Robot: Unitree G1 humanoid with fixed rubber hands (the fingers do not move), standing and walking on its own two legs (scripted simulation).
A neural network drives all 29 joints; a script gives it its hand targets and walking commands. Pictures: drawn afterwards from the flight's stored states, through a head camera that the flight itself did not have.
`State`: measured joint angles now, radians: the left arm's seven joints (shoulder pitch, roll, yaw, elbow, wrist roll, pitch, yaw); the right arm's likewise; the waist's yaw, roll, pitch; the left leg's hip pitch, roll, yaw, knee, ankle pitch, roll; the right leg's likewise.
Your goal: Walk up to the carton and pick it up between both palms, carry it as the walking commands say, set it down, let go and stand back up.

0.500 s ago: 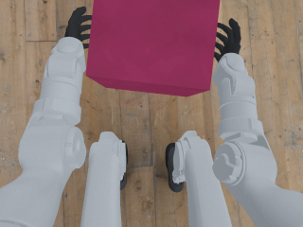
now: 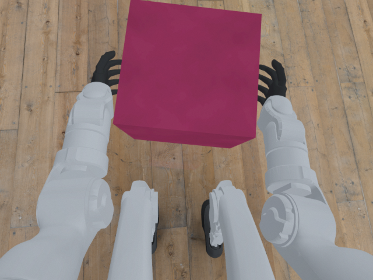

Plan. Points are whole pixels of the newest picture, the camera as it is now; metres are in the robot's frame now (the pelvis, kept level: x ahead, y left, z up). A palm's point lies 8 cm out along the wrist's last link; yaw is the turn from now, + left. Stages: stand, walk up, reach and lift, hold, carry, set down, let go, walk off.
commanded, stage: reach and lift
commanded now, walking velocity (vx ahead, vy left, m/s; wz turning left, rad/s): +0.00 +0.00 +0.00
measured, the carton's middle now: (188, 85) +0.53 +0.00 -0.14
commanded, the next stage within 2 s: none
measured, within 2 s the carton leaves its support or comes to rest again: neither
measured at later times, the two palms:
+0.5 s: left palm (89, 80) +0.47 +0.18 +0.01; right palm (294, 95) +0.44 -0.17 +0.03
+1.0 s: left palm (73, 68) +0.45 +0.18 +0.08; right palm (327, 89) +0.42 -0.17 +0.10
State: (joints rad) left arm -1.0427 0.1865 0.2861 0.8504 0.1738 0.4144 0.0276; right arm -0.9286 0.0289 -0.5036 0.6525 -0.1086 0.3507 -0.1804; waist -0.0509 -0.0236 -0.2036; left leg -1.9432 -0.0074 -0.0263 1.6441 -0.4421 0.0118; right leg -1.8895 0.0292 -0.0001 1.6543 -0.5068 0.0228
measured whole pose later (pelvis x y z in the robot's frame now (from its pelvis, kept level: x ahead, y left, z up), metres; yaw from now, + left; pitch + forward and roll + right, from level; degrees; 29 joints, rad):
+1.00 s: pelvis +0.04 +0.00 +0.13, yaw +1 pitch +32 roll -2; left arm -0.72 0.05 0.31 0.74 0.22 0.39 0.02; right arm -0.62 0.11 -0.48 0.59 -0.16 0.33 -0.16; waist -0.06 -0.02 -0.25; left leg -1.37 -0.01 -0.03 1.17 -0.37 0.02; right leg -1.32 0.02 0.01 1.17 -0.42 0.02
